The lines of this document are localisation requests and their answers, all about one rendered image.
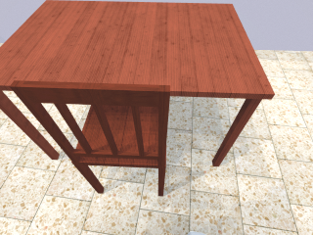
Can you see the chair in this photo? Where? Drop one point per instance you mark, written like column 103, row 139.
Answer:
column 126, row 124

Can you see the table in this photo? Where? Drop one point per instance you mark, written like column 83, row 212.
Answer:
column 199, row 49

